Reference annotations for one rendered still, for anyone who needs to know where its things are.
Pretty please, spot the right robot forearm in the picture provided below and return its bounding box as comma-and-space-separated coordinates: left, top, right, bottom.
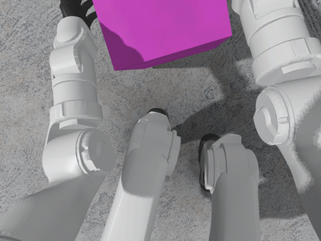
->
231, 0, 321, 86

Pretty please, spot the carton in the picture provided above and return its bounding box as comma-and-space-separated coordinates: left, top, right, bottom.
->
92, 0, 232, 71

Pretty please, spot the robot left upper arm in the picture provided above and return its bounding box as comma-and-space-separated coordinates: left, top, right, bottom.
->
0, 128, 116, 241

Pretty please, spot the robot right upper arm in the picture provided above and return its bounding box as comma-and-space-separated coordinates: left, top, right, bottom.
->
253, 75, 321, 241

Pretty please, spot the robot left foot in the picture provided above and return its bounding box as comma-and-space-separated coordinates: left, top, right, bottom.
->
148, 108, 166, 115

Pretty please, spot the left robot thigh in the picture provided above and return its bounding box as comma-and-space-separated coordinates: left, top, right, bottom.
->
100, 120, 181, 241

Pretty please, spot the left robot forearm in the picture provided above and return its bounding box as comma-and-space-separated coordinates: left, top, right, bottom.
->
44, 16, 103, 148

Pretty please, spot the left robot hand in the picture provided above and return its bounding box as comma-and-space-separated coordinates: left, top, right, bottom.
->
60, 0, 97, 29

